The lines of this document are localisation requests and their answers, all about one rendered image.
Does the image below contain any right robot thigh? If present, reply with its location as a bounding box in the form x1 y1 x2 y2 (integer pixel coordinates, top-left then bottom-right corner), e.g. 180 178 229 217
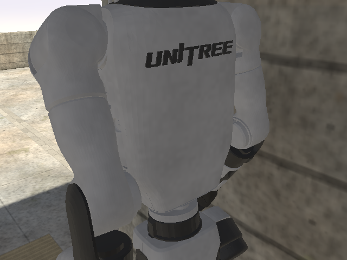
202 206 248 260

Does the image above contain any robot torso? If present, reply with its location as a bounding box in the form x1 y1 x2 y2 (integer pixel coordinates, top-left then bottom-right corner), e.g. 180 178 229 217
98 0 236 260

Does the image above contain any robot left forearm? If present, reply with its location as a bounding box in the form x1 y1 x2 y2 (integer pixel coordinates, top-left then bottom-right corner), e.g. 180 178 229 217
65 183 133 260

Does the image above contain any robot right forearm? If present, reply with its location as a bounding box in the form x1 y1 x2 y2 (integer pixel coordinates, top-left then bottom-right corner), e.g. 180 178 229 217
212 140 264 191

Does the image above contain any left robot upper arm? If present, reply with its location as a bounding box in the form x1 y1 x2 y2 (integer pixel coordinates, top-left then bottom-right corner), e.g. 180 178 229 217
28 4 142 237

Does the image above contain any right robot upper arm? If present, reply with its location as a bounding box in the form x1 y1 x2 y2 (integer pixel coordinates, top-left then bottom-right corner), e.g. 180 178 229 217
218 2 269 149

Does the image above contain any right robot hand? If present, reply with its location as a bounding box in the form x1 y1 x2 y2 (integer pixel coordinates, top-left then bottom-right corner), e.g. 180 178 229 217
197 190 218 211

